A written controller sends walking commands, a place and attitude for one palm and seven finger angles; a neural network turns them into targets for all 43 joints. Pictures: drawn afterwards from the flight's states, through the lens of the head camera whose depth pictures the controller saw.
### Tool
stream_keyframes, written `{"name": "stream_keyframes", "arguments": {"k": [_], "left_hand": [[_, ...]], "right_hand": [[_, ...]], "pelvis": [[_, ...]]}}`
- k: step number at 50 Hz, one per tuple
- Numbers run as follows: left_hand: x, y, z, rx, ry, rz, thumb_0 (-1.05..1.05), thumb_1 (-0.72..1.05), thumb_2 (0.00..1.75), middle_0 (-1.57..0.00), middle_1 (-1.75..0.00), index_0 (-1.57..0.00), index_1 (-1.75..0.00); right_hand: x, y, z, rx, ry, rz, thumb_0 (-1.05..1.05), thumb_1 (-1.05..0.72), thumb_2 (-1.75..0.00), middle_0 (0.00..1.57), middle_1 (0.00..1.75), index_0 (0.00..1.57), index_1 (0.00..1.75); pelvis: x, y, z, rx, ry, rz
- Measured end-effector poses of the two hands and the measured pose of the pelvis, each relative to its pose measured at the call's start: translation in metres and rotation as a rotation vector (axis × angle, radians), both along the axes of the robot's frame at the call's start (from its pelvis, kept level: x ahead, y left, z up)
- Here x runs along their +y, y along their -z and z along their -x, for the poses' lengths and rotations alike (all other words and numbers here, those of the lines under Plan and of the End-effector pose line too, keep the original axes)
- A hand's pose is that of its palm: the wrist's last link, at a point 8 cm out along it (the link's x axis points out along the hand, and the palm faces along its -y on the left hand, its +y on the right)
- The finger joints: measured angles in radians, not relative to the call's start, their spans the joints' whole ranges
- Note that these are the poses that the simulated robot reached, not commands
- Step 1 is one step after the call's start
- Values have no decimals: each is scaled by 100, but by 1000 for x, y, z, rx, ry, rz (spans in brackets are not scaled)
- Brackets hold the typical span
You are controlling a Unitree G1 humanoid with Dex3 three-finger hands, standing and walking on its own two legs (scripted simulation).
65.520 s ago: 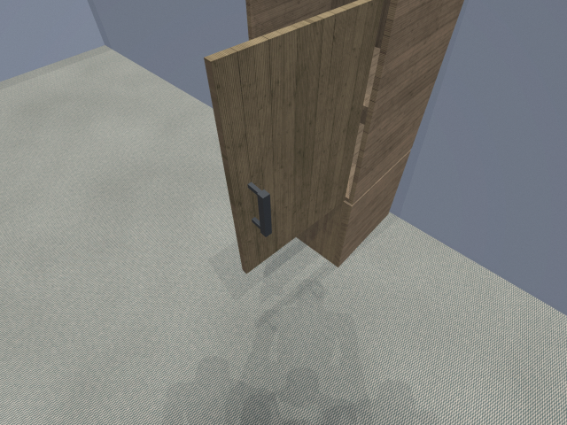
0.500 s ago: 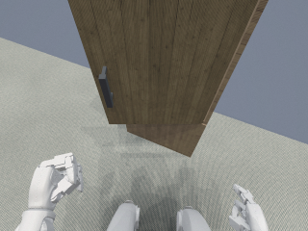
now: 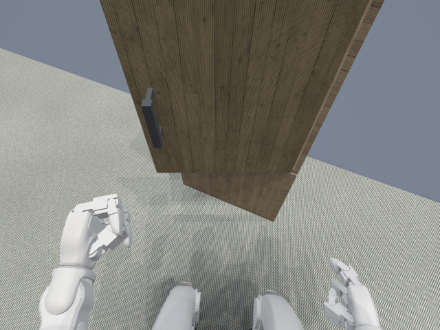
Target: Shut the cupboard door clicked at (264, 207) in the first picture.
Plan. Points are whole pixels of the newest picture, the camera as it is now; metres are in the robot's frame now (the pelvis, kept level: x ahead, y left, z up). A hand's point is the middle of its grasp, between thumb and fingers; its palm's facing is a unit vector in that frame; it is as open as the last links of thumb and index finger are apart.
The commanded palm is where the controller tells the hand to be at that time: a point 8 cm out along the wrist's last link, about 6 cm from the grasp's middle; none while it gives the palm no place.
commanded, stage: bring the fist close to the handle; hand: left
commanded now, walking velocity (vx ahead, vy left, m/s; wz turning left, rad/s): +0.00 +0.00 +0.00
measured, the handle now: (154, 119) +0.52 +0.19 +0.04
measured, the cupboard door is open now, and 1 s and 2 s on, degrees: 25 25 14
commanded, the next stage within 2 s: push the door shut along its arc in 1.14 s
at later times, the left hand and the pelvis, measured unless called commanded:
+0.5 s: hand (152, 181) +0.36 +0.16 +0.04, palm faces +0.05 -1.00 -0.01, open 3.1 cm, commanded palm +0.35 +0.20 +0.04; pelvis +0.00 +0.00 +0.01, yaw -1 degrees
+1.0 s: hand (164, 157) +0.42 +0.14 +0.04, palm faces +0.08 -1.00 -0.02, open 3.1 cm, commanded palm +0.39 +0.19 +0.04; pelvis +0.00 +0.00 +0.01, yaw -2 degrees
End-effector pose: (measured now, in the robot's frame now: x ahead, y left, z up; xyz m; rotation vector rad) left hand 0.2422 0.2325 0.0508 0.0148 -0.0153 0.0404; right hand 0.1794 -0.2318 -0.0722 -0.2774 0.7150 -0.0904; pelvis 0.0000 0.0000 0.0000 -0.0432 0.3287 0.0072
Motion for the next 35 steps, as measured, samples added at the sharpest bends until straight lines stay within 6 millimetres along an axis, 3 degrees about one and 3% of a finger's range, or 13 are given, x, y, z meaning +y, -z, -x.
{"name": "stream_keyframes", "arguments": {"k": [19,35], "left_hand": [[-21,1,-66,-8,-3,-3,2,90,90,-130,-150,-130,-150],[-33,8,-140,-1,-17,5,2,90,90,-130,-150,-130,-150]], "right_hand": [[-7,8,38,149,54,-1,1,-91,-90,20,30,20,30],[-16,24,67,276,113,4,1,-91,-90,20,30,20,30]], "pelvis": [[5,-9,-1,10,12,-12],[4,-6,-1,52,24,-18]]}}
